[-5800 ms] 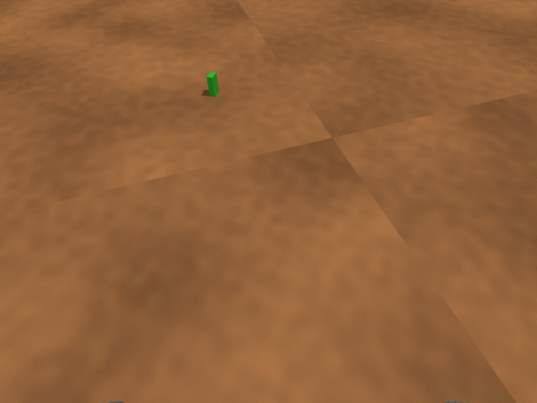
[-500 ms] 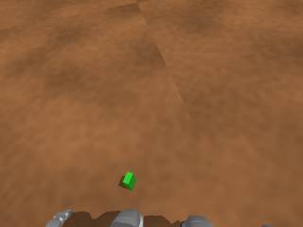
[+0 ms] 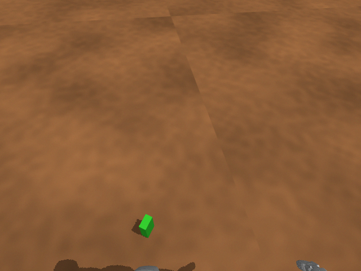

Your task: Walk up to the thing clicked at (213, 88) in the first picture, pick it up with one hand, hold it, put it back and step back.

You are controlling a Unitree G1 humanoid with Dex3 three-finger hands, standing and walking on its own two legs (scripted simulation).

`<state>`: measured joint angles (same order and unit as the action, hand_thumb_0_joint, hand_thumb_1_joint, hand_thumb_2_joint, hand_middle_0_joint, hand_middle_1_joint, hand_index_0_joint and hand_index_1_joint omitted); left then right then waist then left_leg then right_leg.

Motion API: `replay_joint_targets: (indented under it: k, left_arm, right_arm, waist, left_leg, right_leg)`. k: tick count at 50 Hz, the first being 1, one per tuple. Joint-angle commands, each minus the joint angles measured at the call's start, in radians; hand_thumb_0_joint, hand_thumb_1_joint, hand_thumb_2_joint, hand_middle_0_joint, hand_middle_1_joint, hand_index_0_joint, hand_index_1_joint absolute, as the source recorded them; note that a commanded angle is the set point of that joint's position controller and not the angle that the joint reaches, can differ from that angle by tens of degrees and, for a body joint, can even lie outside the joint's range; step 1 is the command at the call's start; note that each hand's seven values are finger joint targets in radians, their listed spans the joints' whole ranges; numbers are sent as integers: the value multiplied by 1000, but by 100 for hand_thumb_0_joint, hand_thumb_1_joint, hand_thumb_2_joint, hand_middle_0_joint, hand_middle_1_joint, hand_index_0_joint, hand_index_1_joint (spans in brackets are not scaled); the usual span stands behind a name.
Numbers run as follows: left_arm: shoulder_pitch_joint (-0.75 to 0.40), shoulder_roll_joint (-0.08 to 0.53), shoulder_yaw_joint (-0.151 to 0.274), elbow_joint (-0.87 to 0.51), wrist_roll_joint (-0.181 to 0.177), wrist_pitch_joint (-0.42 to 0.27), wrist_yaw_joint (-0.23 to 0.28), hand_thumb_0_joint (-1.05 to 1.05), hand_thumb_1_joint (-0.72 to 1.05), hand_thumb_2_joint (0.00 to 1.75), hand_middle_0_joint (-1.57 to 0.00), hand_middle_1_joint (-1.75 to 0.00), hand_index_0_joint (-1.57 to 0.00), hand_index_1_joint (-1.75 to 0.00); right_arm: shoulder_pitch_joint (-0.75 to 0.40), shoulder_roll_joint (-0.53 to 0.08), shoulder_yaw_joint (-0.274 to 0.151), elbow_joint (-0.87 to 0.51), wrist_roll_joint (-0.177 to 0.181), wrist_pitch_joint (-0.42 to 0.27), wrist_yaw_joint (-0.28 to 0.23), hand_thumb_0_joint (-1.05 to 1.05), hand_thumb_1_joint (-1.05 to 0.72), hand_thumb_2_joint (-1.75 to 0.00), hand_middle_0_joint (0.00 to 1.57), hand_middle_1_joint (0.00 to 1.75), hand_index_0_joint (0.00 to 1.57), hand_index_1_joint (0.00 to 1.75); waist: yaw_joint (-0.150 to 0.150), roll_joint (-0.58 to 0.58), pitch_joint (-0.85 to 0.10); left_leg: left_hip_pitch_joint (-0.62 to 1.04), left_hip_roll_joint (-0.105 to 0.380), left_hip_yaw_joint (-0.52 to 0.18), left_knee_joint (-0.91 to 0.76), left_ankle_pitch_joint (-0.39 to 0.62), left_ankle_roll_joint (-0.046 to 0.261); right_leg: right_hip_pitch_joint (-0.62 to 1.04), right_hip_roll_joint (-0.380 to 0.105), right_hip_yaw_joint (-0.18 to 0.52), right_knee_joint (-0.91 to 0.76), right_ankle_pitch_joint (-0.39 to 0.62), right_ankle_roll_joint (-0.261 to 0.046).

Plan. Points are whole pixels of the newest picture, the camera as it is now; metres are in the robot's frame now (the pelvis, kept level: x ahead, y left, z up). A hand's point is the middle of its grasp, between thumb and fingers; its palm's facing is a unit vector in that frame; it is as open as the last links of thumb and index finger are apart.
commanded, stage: walk up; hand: left
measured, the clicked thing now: (146, 226) +0.41 +0.19 -0.70
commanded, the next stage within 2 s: stand in 1.28 s
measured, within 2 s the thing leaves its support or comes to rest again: neither
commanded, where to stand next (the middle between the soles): +0.08 -0.01 m, yaw -1 degrees
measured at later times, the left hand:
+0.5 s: hand out of the picture +0.10 +0.24 -0.14, palm faces +0.01 -0.95 -0.32, open 7.4 cm
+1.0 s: hand out of the picture +0.11 +0.25 -0.15, palm faces +0.01 -0.95 -0.31, open 7.4 cm
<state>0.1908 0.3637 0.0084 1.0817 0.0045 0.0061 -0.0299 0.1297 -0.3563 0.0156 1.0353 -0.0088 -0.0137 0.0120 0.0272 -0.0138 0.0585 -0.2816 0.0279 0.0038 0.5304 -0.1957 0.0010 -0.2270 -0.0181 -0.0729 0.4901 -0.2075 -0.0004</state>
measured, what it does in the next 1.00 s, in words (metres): stands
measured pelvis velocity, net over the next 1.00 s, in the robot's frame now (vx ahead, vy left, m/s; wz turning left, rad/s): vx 0.04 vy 0.00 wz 0.02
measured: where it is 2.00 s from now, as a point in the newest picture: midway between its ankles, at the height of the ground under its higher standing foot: outside the picture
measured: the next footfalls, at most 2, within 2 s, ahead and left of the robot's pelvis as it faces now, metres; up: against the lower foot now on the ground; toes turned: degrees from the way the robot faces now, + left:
none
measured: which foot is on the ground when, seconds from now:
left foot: down 0.00-1.00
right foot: down 0.00-1.00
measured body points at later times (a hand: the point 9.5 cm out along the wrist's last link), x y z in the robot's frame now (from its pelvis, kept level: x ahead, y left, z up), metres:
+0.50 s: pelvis +0.03 -0.01 +0.01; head +0.03 -0.01 +0.46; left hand +0.10 +0.29 -0.12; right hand +0.12 -0.31 -0.12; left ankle +0.06 +0.12 -0.73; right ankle +0.04 -0.12 -0.73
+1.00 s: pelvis +0.04 +0.00 +0.01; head +0.05 +0.00 +0.46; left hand +0.11 +0.30 -0.12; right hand +0.12 -0.30 -0.12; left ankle +0.06 +0.12 -0.73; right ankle +0.04 -0.12 -0.73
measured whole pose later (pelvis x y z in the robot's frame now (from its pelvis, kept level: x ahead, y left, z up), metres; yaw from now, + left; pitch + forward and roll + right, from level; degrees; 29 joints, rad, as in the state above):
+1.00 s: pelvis +0.04 +0.00 +0.01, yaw +1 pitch -1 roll +0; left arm 0.08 0.34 0.02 1.15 0.01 0.00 -0.02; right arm 0.09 -0.35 0.01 1.15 -0.01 -0.02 0.00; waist 0.00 0.00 0.05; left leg -0.17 0.01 -0.01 0.34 -0.14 0.00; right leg -0.12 -0.03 -0.09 0.32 -0.17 0.01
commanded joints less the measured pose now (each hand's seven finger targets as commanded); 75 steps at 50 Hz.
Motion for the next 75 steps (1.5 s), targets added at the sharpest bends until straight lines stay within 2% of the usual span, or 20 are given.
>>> replay_joint_targets:
  k: [1, 4, 7, 10, 13, 19, 23, 24, 31, 36, 57, 62, 63, 64, 67, 69, 75]
  left_arm:
    - [-59, 204, 37, -44, -6, -35, 16, 0, 90, 90, -20, -30, -20, -30]
    - [-80, 204, 36, -27, -6, -41, 18, 0, 90, 90, -20, -30, -20, -30]
    - [-91, 200, 35, -17, -4, -45, 19, 0, 90, 90, -20, -30, -20, -30]
    - [-91, 197, 35, -6, -7, -46, 20, 0, 90, 90, -20, -30, -20, -30]
    - [-95, 196, 37, 0, -8, -43, 23, 0, 90, 90, -20, -30, -20, -30]
    - [-113, 196, 39, 6, -4, -36, 26, 0, 90, 90, -20, -30, -20, -30]
    - [-132, 193, 43, 5, -2, -36, 27, 0, 90, 90, -20, -30, -20, -30]
    - [-127, 194, 46, 5, -2, -37, 27, 0, 90, 90, -20, -30, -20, -30]
    - [-145, 189, 48, 0, -2, -31, 27, 0, 90, 90, -20, -30, -20, -30]
    - [-160, 188, 49, 2, -3, -28, 27, 0, 90, 90, -20, -30, -20, -30]
    - [-146, 181, 48, 10, 1, -26, 26, 0, 90, 90, -20, -30, -20, -30]
    - [-144, 187, 51, 6, 2, -28, 27, 0, 90, 90, -20, -30, -20, -30]
    - [-145, 184, 51, 6, 2, -28, 27, 0, 90, 90, -20, -30, -20, -30]
    - [-143, 183, 41, 9, 5, -31, 30, 0, 90, 90, -20, -30, -20, -30]
    - [-134, 185, 40, 16, 8, -29, 30, 0, 90, 90, -20, -30, -20, -30]
    - [-124, 183, 37, 18, 11, -31, 30, 0, 90, 90, -20, -30, -20, -30]
    - [-120, 188, 35, 18, 6, -39, 34, 0, 90, 90, -20, -30, -20, -30]
  right_arm:
    - [-78, -228, -50, -42, 8, -27, -10, 0, -90, -90, 20, 30, 20, 30]
    - [-69, -223, -49, -18, 12, -30, -10, 0, -90, -90, 20, 30, 20, 30]
    - [-75, -222, -49, -1, 15, -32, -12, 0, -90, -90, 20, 30, 20, 30]
    - [-82, -216, -46, 12, 16, -34, -13, 0, -90, -90, 20, 30, 20, 30]
    - [-96, -211, -44, 22, 15, -33, -15, 0, -90, -90, 20, 30, 20, 30]
    - [-109, -209, -48, 43, 8, -28, -16, 0, -90, -90, 20, 30, 20, 30]
    - [-103, -208, -47, 53, 6, -28, -15, 0, -90, -90, 20, 30, 20, 30]
    - [-102, -207, -46, 54, 7, -29, -16, 0, -90, -90, 20, 30, 20, 30]
    - [-105, -209, -44, 59, 4, -30, -18, 0, -90, -90, 20, 30, 20, 30]
    - [-91, -210, -46, 63, 3, -30, -21, 0, -90, -90, 20, 30, 20, 30]
    - [-106, -206, -48, 60, 4, -25, -21, 0, -90, -90, 20, 30, 20, 30]
    - [-98, -201, -48, 61, 5, -24, -21, 0, -90, -90, 20, 30, 20, 30]
    - [-101, -202, -47, 60, 5, -24, -21, 0, -90, -90, 20, 30, 20, 30]
    - [-102, -201, -45, 62, -2, -20, -21, 0, -90, -90, 20, 30, 20, 30]
    - [-105, -206, -46, 62, -3, -17, -20, 0, -90, -90, 20, 30, 20, 30]
    - [-107, -204, -45, 60, -2, -17, -19, 0, -90, -90, 20, 30, 20, 30]
    - [-96, -205, -45, 62, -2, -25, -20, 0, -90, -90, 20, 30, 20, 30]
  waist:
    - [-13, 58, -16]
    - [-23, 16, -25]
    - [-26, -9, -69]
    - [-22, -15, -96]
    - [-15, -16, -103]
    - [-16, -5, -74]
    - [-21, 11, -94]
    - [-18, 13, -106]
    - [-17, 35, -100]
    - [-25, 30, -112]
    - [-26, 18, -93]
    - [-30, 5, -110]
    - [-29, 13, -106]
    - [-30, 48, -123]
    - [-29, 61, -83]
    - [-24, 41, -81]
    - [-26, 13, -106]
  left_leg:
    - [24, 106, -165, -193, -190, 38]
    - [53, 101, -157, -199, -116, 34]
    - [98, 99, -137, -189, -14, 34]
    - [120, 102, -128, -195, 70, 28]
    - [127, 105, -121, -200, 122, 27]
    - [108, 103, -128, -233, 81, 23]
    - [92, 102, -124, -236, 103, 21]
    - [102, 106, -123, -234, 135, 21]
    - [83, 106, -124, -247, 114, 20]
    - [99, 107, -121, -246, 153, 17]
    - [112, 97, -129, -263, 121, 17]
    - [137, 95, -118, -246, 161, 15]
    - [132, 93, -118, -249, 157, 14]
    - [143, 101, -113, -261, 110, 13]
    - [97, 97, -130, -293, -10, 15]
    - [101, 103, -132, -291, 11, 16]
    - [166, 107, -117, -250, 232, 18]
  right_leg:
    - [-44, -103, 161, -182, -158, -39]
    - [-31, -111, 163, -205, -128, -34]
    - [12, -125, 155, -218, -47, -32]
    - [52, -131, 143, -206, 51, -25]
    - [73, -134, 134, -205, 81, -21]
    - [77, -128, 122, -227, 24, -19]
    - [125, -131, 116, -229, 62, -17]
    - [137, -131, 113, -224, 76, -18]
    - [151, -128, 107, -223, 77, -17]
    - [166, -128, 104, -221, 101, -18]
    - [147, -123, 96, -235, 70, -10]
    - [148, -127, 98, -240, 90, -12]
    - [148, -127, 96, -238, 94, -12]
    - [146, -138, 109, -244, 51, -13]
    - [126, -127, 99, -235, -6, -14]
    - [121, -129, 98, -231, 12, -14]
    - [136, -138, 101, -224, 130, -11]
